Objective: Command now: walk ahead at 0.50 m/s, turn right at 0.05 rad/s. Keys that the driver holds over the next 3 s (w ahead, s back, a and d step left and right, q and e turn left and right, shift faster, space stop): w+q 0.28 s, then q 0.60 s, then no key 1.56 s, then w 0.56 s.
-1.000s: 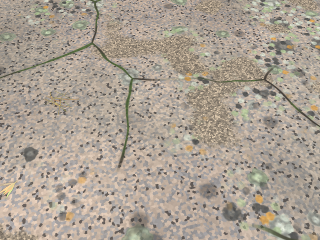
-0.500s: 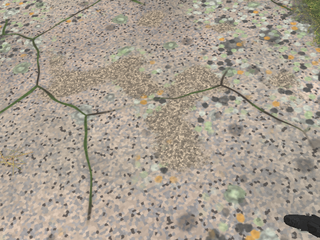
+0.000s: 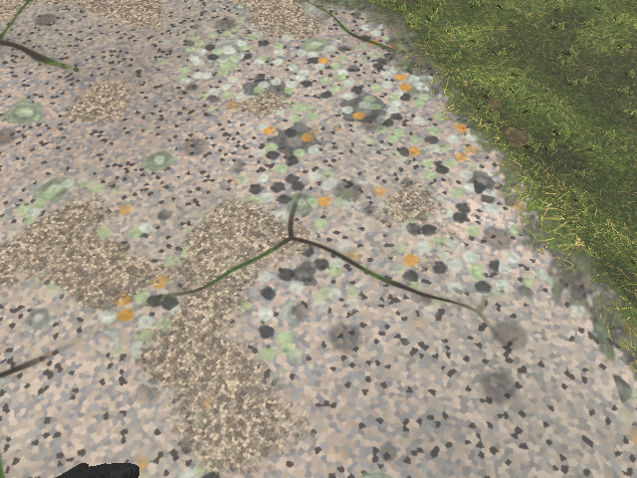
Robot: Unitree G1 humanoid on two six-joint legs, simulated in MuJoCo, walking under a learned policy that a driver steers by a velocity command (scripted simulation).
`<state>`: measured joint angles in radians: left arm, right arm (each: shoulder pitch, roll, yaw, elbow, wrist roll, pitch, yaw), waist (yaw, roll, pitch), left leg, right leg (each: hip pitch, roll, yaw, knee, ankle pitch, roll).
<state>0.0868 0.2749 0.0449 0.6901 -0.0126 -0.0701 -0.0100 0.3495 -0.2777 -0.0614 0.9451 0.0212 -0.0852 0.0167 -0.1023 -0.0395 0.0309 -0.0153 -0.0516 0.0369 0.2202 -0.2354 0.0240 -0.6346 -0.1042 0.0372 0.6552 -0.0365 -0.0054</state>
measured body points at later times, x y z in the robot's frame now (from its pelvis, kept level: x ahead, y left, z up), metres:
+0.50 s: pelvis +0.26 -0.03 +0.00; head +0.30 -0.02 +0.45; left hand +0.26 +0.26 -0.13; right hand +0.49 -0.25 -0.11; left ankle +0.40 +0.13 -0.70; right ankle +0.21 -0.14 -0.74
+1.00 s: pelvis +0.38 +0.00 -0.01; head +0.41 +0.03 +0.44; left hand +0.38 +0.32 -0.12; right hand +0.65 -0.18 -0.10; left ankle +0.40 +0.11 -0.74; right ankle +0.49 -0.12 -0.72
